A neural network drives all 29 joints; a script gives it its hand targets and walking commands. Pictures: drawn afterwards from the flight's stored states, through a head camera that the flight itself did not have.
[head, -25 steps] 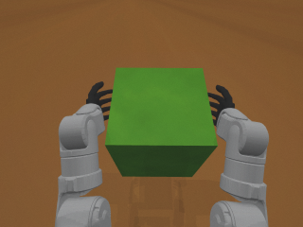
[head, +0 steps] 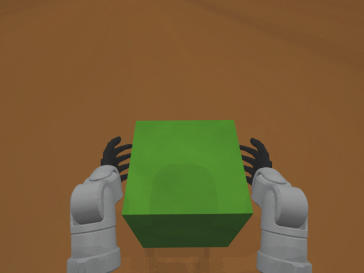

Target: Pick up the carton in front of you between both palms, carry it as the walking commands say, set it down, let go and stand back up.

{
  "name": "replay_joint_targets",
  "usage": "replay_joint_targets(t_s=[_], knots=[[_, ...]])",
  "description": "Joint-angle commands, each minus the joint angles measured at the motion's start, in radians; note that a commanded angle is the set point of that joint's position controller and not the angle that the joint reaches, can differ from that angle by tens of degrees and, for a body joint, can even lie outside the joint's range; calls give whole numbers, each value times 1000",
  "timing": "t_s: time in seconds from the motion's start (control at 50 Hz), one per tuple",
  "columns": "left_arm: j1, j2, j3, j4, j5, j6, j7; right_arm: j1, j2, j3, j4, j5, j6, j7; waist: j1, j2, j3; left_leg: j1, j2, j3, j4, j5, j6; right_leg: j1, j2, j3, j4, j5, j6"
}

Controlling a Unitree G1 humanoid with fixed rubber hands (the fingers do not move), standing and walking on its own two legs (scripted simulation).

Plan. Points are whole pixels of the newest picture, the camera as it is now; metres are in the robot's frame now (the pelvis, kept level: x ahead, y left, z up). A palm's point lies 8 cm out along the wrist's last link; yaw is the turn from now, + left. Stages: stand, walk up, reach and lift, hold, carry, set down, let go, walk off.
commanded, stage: carry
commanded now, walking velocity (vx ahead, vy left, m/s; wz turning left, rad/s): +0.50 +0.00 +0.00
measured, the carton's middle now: (185, 188) +0.30 +0.00 +0.00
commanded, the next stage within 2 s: none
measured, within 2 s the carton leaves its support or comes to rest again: neither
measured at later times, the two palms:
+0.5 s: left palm (139, 90) +0.54 +0.12 +0.09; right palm (248, 88) +0.57 -0.18 +0.09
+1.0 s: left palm (137, 37) +0.88 +0.17 +0.07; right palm (217, 38) +0.88 -0.13 +0.08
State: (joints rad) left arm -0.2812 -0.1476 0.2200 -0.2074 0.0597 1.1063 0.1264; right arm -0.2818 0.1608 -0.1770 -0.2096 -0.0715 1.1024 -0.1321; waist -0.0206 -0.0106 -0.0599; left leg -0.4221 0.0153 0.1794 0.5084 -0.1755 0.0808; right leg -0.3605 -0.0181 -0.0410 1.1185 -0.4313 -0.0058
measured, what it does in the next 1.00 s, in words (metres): walks ahead: right foot, then left foot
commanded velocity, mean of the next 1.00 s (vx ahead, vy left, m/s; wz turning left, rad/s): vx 0.50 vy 0.00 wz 0.00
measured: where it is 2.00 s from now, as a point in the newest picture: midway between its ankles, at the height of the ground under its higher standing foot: (177, 138)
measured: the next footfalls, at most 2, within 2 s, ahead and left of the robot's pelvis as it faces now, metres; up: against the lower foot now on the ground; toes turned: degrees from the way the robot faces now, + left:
right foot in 0.36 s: +0.43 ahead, -0.12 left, +0.00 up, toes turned -9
left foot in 0.90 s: +0.76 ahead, +0.11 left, +0.00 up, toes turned +13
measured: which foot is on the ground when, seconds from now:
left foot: down 0.00-0.36, up 0.38-0.88, down 0.90-1.00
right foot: up 0.00-0.34, down 0.36-0.94, up 0.96-1.00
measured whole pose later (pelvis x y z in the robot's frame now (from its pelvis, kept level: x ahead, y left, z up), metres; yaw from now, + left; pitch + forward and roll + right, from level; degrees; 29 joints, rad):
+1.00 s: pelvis +0.65 +0.02 +0.00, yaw +0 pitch +4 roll +0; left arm 0.01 -0.13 0.07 -0.48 0.06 1.22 0.13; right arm 0.01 0.13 -0.03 -0.46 -0.05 1.20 -0.13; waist -0.01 -0.03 -0.09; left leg -0.43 0.05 0.24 0.52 -0.15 0.07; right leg -0.27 -0.07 -0.06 1.12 -0.41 0.00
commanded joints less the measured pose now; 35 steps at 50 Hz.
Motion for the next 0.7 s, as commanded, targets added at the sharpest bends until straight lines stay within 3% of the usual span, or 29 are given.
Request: replay_joint_targets(t_s=[0.0, 0.06, 0.14, 0.26, 0.3, 0.32, 0.34, 0.36, 0.38, 0.4, 0.42, 0.44, 0.46, 0.5, 0.54, 0.58, 0.68], knots=[[-452, -899, -757, -212, -261, -6, -78, -405, 948, 713, -187, 285, -7, 101, 1, 64, -392, 602, 319, -429, -219, 317, 88, -335, -80, 49, -23, 79, 5], [-295, -955, -797, -279, -274, -10, -92, -282, 945, 731, -279, 311, -3, 119, 0, 135, -378, 561, 281, -305, -266, 321, 68, -258, -59, -16, -209, 110, 26], [-145, -902, -809, -362, -257, 12, -90, -146, 865, 743, -366, 316, 24, 133, 1, 162, -297, 561, 226, -188, -289, 378, 44, -271, -49, -84, -441, 257, 39], [-95, -721, -801, -412, -264, 90, -86, -59, 682, 713, -389, 272, 90, 116, -7, 172, -130, 494, 213, -105, -298, 404, 17, -185, -33, -161, -613, 405, 7], [-88, -667, -777, -400, -263, 111, -81, -73, 636, 704, -390, 267, 111, 103, 3, 179, -120, 453, 213, -69, -211, 483, -2, -67, -13, -194, -638, 367, -16], [-74, -646, -762, -386, -261, 119, -77, -80, 618, 702, -389, 267, 121, 96, 18, 159, -144, 400, 186, -24, -97, 504, -19, 63, 25, -233, -660, 317, -23], [-68, -626, -745, -373, -259, 126, -73, -74, 599, 701, -383, 266, 130, 89, 28, 118, -192, 287, 153, 11, 63, 460, -47, 256, 24, -214, -636, 241, -32], [-51, -604, -725, -361, -250, 131, -68, -94, 577, 701, -394, 267, 140, 82, 48, -35, -237, 111, 101, 28, 332, 248, -85, 400, -170, 98, -735, 49, -74], [-76, -600, -717, -346, -251, 131, -67, -106, 582, 707, -412, 266, 148, 79, 49, -304, -286, -189, -37, -13, 626, -157, -123, 585, -397, 545, -877, -24, -210], [-62, -637, -718, -338, -262, 132, -72, -120, 602, 720, -401, 278, 149, 80, 42, -259, -256, -267, -7, -148, 772, -287, -91, 534, -412, 592, -916, 130, -228], [-83, -679, -731, -354, -274, 126, -82, -117, 651, 730, -391, 284, 144, 87, 37, -184, -260, -267, 49, -181, 822, -257, -64, 475, -386, 479, -892, 239, -214], [-113, -726, -749, -364, -286, 118, -93, -127, 699, 734, -385, 288, 134, 95, 35, -86, -271, -243, 90, -194, 797, -201, -55, 410, -360, 379, -887, 249, -186], [-144, -763, -766, -375, -295, 110, -104, -133, 742, 740, -376, 287, 125, 105, 29, -30, -255, -207, 124, -202, 719, -143, -58, 324, -340, 297, -916, 214, -154], [-168, -806, -795, -380, -310, 94, -121, -122, 793, 743, -356, 274, 105, 115, 23, -64, -240, -148, 133, -167, 590, -72, -69, 233, -293, 172, -975, 90, -112], [-156, -798, -806, -373, -314, 85, -131, -105, 799, 740, -343, 257, 91, 114, 25, -87, -219, -146, 128, -133, 468, -50, -86, 220, -277, 107, -1011, 78, -113], [-143, -776, -807, -372, -313, 81, -133, -88, 786, 737, -338, 245, 84, 108, 28, -85, -190, -193, 126, -106, 345, -9, -103, 258, -279, 86, -1038, 107, -131], [-90, -717, -782, -386, -298, 92, -119, -70, 741, 743, -370, 256, 95, 94, 35, -94, -124, -235, 105, -50, 130, 136, -107, 358, -241, -5, -1026, 284, -116]])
